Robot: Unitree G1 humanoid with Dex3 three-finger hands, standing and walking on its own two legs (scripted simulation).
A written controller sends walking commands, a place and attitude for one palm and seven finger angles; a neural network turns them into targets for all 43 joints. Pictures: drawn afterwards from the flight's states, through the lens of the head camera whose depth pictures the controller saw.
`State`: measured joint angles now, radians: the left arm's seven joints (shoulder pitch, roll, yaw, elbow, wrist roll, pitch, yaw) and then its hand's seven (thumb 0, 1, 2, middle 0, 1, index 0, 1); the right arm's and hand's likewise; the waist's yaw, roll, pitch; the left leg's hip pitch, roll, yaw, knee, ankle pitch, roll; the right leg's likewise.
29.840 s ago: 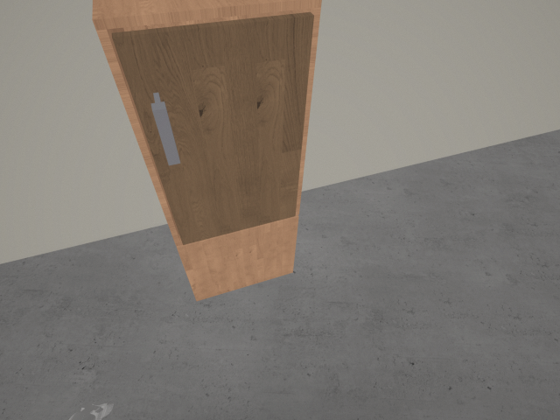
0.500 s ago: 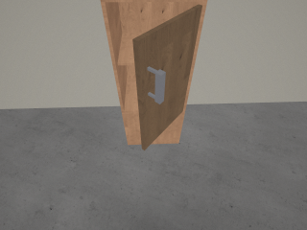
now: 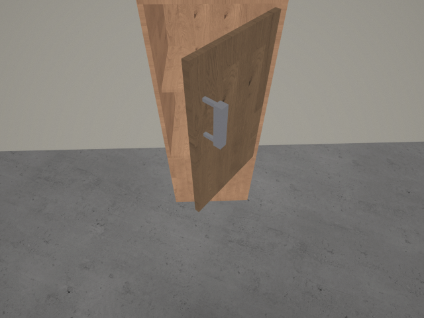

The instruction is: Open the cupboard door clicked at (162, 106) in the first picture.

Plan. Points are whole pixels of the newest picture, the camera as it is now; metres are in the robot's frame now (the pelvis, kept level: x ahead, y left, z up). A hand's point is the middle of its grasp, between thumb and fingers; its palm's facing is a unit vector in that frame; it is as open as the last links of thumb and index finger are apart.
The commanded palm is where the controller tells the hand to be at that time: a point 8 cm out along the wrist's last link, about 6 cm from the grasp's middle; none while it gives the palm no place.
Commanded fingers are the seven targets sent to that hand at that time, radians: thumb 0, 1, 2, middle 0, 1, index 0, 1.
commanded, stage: walk to a spot facing it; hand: left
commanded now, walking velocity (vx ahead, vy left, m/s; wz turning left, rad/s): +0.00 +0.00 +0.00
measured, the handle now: (213, 122) +0.54 +0.03 +0.05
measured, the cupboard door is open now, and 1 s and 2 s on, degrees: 48 48 48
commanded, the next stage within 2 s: none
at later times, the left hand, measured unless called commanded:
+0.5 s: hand out of the picture +0.05 +0.20 -0.18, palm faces -0.09 -0.97 -0.23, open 7.4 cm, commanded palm none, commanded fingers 0.00 0.90 0.90 -0.20 -0.30 -0.20 -0.30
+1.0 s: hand out of the picture +0.13 +0.13 -0.18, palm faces -0.37 -0.90 -0.23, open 7.4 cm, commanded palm none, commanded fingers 0.00 0.90 0.90 -0.20 -0.30 -0.20 -0.30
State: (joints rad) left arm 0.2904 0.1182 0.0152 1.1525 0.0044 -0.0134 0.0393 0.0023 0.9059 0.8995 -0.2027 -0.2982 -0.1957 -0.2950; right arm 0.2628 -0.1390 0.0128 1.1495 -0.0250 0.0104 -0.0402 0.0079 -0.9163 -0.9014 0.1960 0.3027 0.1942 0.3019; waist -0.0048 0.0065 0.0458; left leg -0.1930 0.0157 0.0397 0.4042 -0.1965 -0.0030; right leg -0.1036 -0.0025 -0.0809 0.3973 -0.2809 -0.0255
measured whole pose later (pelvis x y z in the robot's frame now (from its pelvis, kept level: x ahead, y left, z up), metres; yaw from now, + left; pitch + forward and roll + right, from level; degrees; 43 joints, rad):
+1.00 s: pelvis +0.01 -0.03 -0.01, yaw -27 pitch +2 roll +0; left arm 0.24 0.18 0.08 0.94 0.03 0.02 0.02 0.00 0.90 0.90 -0.21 -0.30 -0.20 -0.30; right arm 0.04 -0.22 -0.05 0.88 -0.01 0.05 -0.03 0.00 -0.91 -0.90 0.20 0.30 0.19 0.30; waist 0.04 -0.01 0.11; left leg -0.46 0.03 0.00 0.94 -0.44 -0.06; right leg -0.25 0.09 0.14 0.50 -0.28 -0.04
